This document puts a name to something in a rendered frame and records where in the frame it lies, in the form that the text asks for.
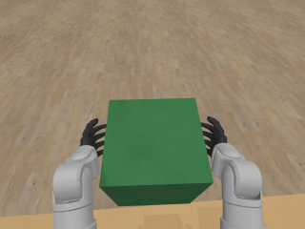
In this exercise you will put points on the carton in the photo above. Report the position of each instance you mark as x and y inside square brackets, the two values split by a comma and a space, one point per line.
[154, 152]

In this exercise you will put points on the robot left hand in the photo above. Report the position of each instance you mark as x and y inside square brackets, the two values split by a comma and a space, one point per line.
[89, 137]

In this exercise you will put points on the robot left forearm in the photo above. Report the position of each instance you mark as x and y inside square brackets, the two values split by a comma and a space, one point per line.
[72, 192]

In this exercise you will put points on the robot right hand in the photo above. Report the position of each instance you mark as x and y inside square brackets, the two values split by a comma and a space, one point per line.
[216, 136]

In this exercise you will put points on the robot right forearm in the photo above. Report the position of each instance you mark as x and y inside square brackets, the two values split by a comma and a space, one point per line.
[241, 188]

